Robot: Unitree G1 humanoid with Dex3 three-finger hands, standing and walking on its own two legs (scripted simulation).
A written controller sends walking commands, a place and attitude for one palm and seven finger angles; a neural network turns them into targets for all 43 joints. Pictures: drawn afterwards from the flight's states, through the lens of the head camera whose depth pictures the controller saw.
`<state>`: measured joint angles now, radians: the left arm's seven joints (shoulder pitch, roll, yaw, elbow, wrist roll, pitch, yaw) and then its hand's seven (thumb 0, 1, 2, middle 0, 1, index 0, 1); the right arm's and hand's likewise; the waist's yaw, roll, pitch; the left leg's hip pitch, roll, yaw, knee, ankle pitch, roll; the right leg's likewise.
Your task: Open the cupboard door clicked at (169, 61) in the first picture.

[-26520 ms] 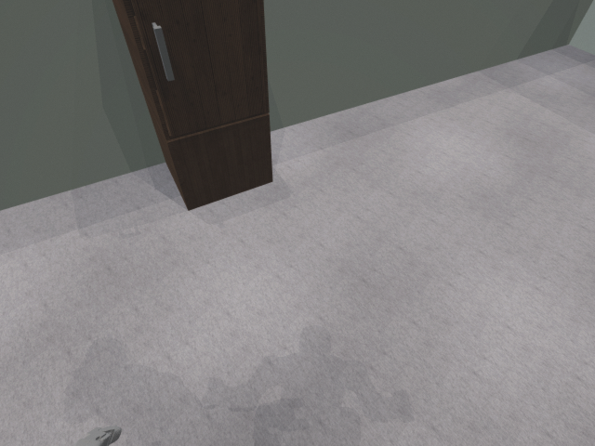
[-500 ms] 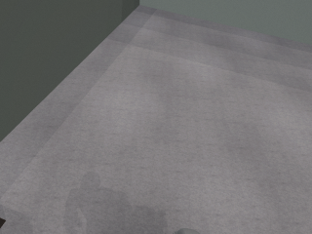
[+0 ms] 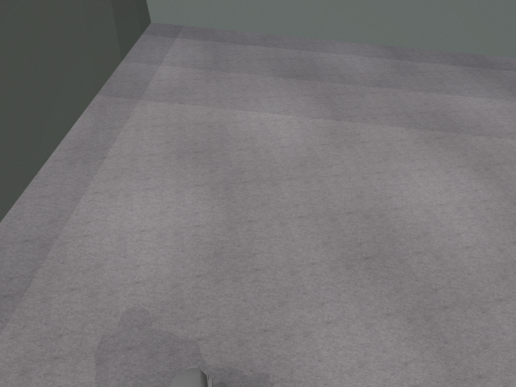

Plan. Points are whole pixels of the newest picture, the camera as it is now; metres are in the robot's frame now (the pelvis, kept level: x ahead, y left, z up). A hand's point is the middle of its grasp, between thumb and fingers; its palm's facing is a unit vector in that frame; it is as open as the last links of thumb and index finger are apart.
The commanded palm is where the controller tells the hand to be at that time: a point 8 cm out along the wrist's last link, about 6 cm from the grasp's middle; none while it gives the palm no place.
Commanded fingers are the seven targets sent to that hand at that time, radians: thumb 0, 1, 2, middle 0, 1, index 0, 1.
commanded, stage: walk to a spot facing it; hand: left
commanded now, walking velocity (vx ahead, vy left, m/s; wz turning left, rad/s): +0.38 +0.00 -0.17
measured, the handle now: out of the picture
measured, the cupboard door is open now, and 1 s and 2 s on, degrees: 41 41 41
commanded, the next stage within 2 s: turn to face it in 0.30 s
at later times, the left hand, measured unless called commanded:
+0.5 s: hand (195, 295) +0.31 +0.14 -0.17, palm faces -0.07 -0.98 -0.20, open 7.4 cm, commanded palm none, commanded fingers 0.00 0.90 0.90 -0.20 -0.30 -0.20 -0.30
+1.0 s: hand (199, 255) +0.40 +0.14 -0.16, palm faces +0.20 -0.95 -0.24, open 7.4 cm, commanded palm none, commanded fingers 0.00 0.90 0.90 -0.20 -0.30 -0.20 -0.30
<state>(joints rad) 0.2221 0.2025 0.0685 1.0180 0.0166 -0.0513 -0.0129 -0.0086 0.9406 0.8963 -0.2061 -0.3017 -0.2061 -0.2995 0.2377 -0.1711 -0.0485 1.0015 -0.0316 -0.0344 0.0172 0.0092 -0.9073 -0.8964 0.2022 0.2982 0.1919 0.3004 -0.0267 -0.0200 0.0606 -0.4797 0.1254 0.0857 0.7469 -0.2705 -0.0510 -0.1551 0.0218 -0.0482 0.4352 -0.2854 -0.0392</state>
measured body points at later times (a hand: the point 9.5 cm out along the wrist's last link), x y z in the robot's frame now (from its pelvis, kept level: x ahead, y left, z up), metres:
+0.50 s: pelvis +0.22 -0.04 -0.01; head +0.24 -0.05 +0.43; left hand +0.32 +0.19 -0.16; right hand +0.16 -0.27 -0.17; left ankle +0.17 +0.11 -0.68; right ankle +0.25 -0.14 -0.74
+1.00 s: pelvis +0.32 -0.08 -0.01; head +0.37 -0.07 +0.44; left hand +0.39 +0.19 -0.14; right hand +0.43 -0.31 -0.16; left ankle +0.36 +0.06 -0.74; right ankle +0.34 -0.21 -0.72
